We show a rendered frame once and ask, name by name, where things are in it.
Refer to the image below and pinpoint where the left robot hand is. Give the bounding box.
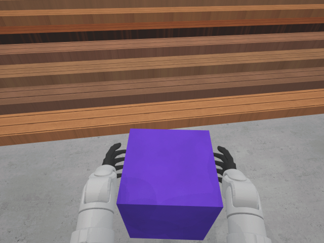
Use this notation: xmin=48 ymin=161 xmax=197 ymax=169
xmin=102 ymin=143 xmax=126 ymax=178

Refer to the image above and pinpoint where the right robot forearm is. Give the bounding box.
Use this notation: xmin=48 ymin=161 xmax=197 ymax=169
xmin=222 ymin=169 xmax=272 ymax=243

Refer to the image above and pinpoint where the carton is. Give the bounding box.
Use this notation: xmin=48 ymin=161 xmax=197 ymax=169
xmin=116 ymin=129 xmax=223 ymax=240

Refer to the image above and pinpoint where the right robot hand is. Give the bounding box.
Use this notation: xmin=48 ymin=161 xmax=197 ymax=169
xmin=213 ymin=146 xmax=236 ymax=183

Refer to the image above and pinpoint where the left robot forearm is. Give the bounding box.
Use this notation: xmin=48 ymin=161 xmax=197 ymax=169
xmin=70 ymin=165 xmax=117 ymax=243

